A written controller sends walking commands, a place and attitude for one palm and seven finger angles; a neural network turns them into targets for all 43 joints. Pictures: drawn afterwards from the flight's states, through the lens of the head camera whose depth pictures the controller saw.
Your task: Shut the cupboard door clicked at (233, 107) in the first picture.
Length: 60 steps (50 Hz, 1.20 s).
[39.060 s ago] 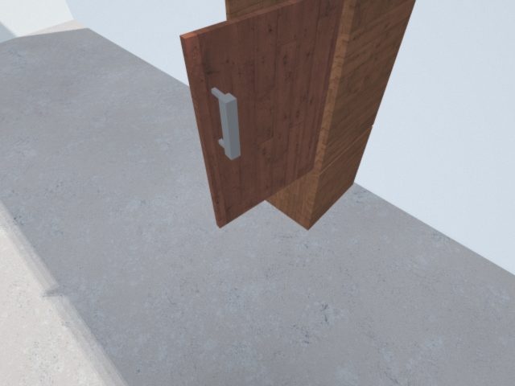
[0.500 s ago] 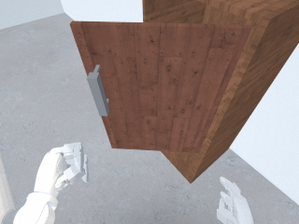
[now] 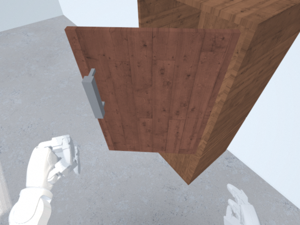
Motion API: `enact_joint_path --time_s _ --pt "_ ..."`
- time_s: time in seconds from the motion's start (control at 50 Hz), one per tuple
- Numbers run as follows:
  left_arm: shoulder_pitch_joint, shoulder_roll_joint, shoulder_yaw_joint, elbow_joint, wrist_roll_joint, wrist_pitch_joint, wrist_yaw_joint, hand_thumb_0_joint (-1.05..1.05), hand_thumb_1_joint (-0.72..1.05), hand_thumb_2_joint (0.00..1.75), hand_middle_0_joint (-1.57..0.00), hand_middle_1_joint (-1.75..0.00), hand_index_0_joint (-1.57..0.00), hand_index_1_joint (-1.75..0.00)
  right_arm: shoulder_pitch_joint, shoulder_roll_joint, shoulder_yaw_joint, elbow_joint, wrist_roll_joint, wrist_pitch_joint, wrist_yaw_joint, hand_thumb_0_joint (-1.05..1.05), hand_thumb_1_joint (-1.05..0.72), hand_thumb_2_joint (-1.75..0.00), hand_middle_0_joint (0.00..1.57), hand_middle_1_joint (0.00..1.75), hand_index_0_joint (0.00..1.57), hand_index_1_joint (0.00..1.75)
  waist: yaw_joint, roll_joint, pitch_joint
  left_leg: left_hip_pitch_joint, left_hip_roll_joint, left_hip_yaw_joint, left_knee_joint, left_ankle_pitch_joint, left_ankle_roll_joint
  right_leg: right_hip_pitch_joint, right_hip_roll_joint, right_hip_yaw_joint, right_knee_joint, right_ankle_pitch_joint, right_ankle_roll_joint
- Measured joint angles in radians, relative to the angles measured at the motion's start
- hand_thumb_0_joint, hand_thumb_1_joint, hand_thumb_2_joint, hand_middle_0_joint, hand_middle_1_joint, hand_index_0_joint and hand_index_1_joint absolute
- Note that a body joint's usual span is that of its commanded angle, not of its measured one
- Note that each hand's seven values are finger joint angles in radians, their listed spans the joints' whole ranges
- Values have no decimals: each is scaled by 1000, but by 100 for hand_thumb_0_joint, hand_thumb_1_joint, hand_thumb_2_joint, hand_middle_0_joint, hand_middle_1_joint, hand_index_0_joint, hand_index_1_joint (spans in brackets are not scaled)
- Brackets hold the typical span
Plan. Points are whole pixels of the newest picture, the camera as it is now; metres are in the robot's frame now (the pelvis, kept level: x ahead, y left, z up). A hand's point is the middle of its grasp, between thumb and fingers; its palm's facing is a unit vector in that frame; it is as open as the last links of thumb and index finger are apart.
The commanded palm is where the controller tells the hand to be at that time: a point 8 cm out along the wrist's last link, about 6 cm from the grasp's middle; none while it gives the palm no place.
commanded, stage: bring the fist close to the handle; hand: left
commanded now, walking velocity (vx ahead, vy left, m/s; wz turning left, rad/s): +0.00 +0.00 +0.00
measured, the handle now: (96, 94) +0.46 +0.21 +0.09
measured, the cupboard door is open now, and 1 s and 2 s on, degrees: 48 48 43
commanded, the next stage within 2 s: push the door shut along its arc in 1.50 s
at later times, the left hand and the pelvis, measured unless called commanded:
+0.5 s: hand (90, 145) +0.28 +0.17 +0.09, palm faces -0.04 -1.00 -0.03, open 3.1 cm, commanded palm +0.26 +0.23 +0.09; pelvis +0.00 +0.01 +0.00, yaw -1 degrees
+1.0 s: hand (98, 120) +0.35 +0.17 +0.10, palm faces +0.03 -1.00 -0.04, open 3.1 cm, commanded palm +0.33 +0.22 +0.09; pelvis +0.00 +0.01 +0.00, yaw -1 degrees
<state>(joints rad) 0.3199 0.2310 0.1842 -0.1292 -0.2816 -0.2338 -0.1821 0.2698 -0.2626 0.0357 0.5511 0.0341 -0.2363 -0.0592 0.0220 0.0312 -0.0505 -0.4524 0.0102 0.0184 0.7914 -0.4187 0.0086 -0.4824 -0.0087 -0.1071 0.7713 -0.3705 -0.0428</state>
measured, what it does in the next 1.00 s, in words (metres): stands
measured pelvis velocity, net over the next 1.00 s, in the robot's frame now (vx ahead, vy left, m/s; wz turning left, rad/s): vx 0.00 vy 0.01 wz -0.02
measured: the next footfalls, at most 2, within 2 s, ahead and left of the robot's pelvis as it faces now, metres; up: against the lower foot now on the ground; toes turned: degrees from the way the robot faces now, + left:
none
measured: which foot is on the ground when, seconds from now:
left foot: down 0.00-1.00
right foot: down 0.00-1.00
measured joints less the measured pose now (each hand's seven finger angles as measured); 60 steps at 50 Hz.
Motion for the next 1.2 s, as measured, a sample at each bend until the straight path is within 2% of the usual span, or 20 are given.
enact_joint_path --time_s 0.12,0.18,0.28,0.34,0.44,0.5,0.64,0.84,0.98,1.14,1.2 --pt "7 1 -36 20 5 41 -45 1 90 90 -130 -150 -130 -150 -11 0 6 -7 5 3 -3 1 -90 -89 20 30 20 30 -1 15 -2 2 0 0 -4 4 1 2 0 0 -5 5 1" --pt "7 6 -40 27 6 54 -40 1 90 90 -130 -150 -130 -150 -13 5 8 -10 3 4 -9 1 -90 -89 20 30 20 30 -2 14 2 7 -1 2 -9 7 1 5 0 3 -7 7 1" --pt "-80 7 -4 70 3 15 -6 1 90 90 -130 -150 -130 -150 -22 10 12 13 0 0 -10 1 -90 -89 20 30 20 30 0 7 13 -2 -2 -3 -1 8 0 0 -2 -3 -2 7 0" --pt "-149 5 0 110 6 9 -10 1 90 90 -130 -150 -130 -150 -22 7 14 25 3 -1 -10 1 -90 -89 20 30 20 30 -1 8 16 -10 -3 -7 3 9 1 -5 -3 -7 -1 8 0" --pt "-220 1 -37 173 19 65 -35 1 90 90 -130 -150 -130 -150 -16 0 11 29 6 7 -12 1 -90 -89 20 30 20 30 -11 16 13 -9 -7 2 -10 14 6 -9 -6 2 -10 14 5" --pt "-233 -3 -41 195 23 84 -25 1 90 90 -130 -150 -130 -150 -11 2 10 29 3 16 -12 1 -90 -89 20 30 20 30 -19 11 8 1 -8 14 -27 17 8 -7 -6 15 -17 17 8" --pt "-310 -9 -5 251 44 49 39 1 90 90 -130 -150 -130 -150 -3 7 3 42 -3 32 1 1 -90 -89 20 30 20 30 -23 -5 10 10 -8 22 -38 18 8 -4 -5 23 -22 18 8" --pt "-399 -27 -49 343 64 63 34 1 90 90 -130 -150 -130 -150 -12 0 -4 50 -1 58 3 1 -90 -89 20 30 20 30 -25 7 11 12 -13 23 -48 23 13 -1 -9 25 -32 23 13" --pt "-524 -8 -16 462 86 39 72 1 90 90 -130 -150 -130 -150 -24 11 1 59 -4 79 5 1 -90 -89 20 30 20 30 -33 -7 19 2 -9 25 -49 29 10 -13 -5 27 -32 29 9" --pt "-662 4 -14 622 84 34 52 1 90 90 -130 -150 -130 -150 -8 0 -4 76 0 104 6 1 -90 -89 20 30 20 30 -42 0 14 -18 -8 24 -48 34 9 -32 -5 26 -34 35 8" --pt "-675 1 -1 651 85 30 53 1 90 90 -130 -150 -130 -150 2 -1 -7 75 -1 118 8 1 -90 -89 20 30 20 30 -48 -3 12 -18 -6 32 -56 37 9 -38 -2 34 -37 39 7"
